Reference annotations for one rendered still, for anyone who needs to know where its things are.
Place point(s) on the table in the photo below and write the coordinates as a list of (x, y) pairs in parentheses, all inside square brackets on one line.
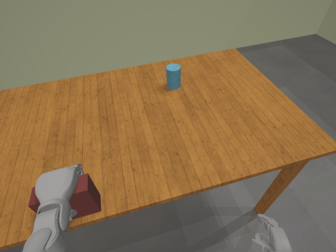
[(143, 144)]

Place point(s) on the robot left forearm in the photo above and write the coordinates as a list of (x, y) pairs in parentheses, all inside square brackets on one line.
[(50, 226)]

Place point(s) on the left robot hand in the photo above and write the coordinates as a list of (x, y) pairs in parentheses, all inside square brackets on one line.
[(58, 184)]

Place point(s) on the right robot hand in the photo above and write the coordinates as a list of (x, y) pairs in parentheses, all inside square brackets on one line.
[(277, 237)]

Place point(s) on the sponge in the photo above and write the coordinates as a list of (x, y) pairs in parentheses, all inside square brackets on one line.
[(85, 199)]

